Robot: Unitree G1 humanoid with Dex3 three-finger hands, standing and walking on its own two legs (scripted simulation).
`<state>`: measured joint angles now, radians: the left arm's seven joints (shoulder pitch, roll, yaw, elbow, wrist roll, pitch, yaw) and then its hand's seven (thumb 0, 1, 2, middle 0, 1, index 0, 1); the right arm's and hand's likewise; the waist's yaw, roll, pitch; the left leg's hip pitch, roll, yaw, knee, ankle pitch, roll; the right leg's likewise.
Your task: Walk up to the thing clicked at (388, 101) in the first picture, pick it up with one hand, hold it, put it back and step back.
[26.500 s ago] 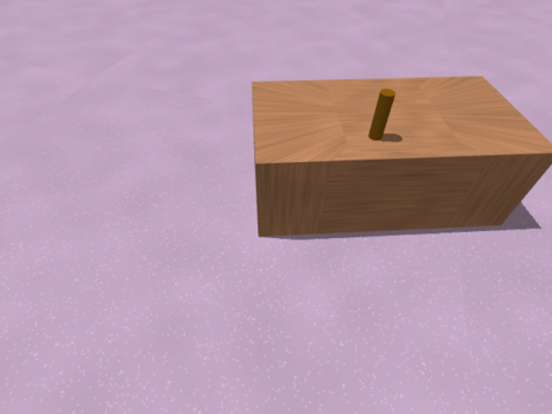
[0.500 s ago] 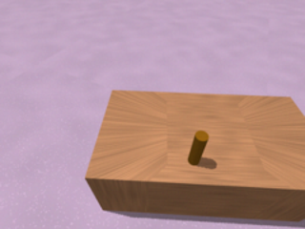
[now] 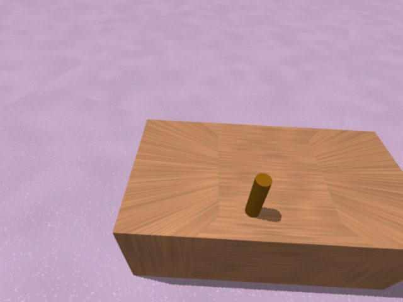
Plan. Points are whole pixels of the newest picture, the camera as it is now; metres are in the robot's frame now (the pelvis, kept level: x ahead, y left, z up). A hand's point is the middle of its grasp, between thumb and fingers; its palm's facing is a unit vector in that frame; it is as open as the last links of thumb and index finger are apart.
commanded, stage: stand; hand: right
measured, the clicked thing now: (257, 196) +0.51 -0.20 -0.23
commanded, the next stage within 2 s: step back in 1.56 s
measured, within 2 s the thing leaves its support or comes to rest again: neither
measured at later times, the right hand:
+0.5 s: hand out of the picture +0.07 -0.24 -0.16, palm faces -0.03 +0.94 -0.34, open 7.4 cm
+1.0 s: hand out of the picture +0.09 -0.24 -0.16, palm faces -0.03 +0.94 -0.34, open 7.4 cm
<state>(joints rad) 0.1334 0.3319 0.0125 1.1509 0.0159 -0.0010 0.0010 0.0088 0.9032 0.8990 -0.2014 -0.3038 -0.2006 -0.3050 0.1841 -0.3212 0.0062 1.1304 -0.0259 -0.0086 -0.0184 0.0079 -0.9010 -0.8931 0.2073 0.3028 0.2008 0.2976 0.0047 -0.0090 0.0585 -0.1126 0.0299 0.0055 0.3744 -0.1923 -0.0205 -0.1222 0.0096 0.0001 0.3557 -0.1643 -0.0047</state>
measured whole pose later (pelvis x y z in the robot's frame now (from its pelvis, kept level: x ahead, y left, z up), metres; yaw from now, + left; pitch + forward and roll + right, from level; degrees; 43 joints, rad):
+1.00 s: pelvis +0.02 +0.01 +0.00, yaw +0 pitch -3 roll +0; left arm 0.10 0.34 0.00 1.16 0.01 -0.01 0.00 0.01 0.90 0.90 -0.20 -0.30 -0.20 -0.30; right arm 0.12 -0.34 0.01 1.15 -0.02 -0.01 -0.01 0.01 -0.90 -0.89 0.21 0.30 0.20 0.30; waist 0.00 0.00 0.06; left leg -0.08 0.01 0.01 0.31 -0.19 0.00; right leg -0.09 -0.01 0.01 0.31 -0.17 0.01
